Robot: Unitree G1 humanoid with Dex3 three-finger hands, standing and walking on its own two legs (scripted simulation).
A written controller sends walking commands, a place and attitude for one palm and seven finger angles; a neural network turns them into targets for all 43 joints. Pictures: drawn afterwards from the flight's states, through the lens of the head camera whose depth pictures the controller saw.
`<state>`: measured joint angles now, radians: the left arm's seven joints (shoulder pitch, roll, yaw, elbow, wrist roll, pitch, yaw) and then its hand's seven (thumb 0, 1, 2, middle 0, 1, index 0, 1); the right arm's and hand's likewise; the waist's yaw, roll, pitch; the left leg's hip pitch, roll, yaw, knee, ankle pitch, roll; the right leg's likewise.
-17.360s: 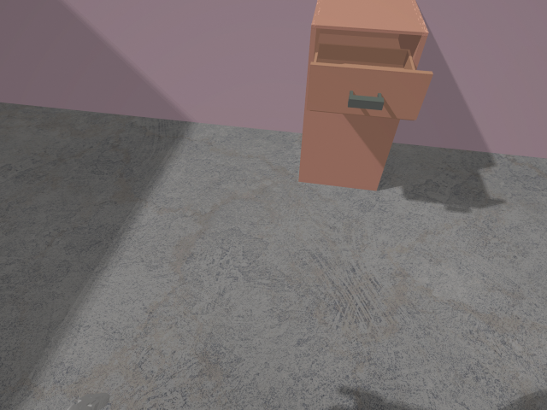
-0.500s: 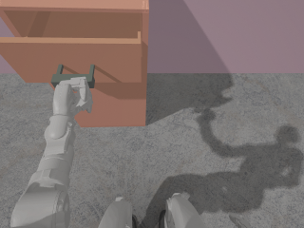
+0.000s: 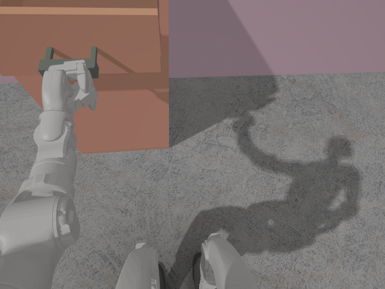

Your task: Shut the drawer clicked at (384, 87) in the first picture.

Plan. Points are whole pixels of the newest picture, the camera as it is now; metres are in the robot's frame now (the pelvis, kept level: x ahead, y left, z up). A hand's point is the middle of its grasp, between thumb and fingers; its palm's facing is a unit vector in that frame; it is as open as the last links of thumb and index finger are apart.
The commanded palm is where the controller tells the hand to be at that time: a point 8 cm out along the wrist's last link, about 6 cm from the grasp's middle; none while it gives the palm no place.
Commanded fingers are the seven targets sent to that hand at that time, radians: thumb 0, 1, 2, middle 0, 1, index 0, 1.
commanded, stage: push the drawer shut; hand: left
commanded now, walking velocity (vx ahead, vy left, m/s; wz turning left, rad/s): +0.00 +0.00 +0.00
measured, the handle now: (71, 60) +0.59 +0.21 +0.04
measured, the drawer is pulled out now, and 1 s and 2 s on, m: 0.06 0.00 0.00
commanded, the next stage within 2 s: pull the fist back off the drawer in 0.88 s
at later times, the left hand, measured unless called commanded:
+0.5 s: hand (96, 65) +0.57 +0.16 +0.05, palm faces +0.03 -1.00 -0.03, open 3.2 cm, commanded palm +0.55 +0.20 +0.05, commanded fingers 0.00 0.90 0.90 -1.40 -1.60 -1.40 -1.60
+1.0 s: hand (89, 64) +0.57 +0.17 +0.05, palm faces +0.03 -1.00 -0.05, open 3.0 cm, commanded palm +0.61 +0.18 +0.05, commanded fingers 0.00 0.90 0.90 -1.40 -1.60 -1.40 -1.60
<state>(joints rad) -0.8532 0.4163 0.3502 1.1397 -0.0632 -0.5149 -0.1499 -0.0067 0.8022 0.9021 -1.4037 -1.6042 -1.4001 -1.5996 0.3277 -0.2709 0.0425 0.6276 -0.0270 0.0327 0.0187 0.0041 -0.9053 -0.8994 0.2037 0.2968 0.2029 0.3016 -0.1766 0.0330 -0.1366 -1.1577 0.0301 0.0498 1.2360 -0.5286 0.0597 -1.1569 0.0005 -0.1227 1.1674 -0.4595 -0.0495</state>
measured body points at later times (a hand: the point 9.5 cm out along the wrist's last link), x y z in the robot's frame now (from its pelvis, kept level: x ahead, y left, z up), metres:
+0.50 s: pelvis +0.01 +0.00 -0.01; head +0.18 +0.02 +0.41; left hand +0.56 +0.21 +0.05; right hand -0.01 -0.26 -0.11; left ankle +0.02 +0.08 -0.63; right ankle +0.05 -0.10 -0.63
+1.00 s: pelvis -0.02 +0.00 -0.02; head +0.17 +0.05 +0.38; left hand +0.56 +0.23 +0.05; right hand -0.05 -0.26 -0.11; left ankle +0.02 +0.08 -0.63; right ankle +0.05 -0.10 -0.63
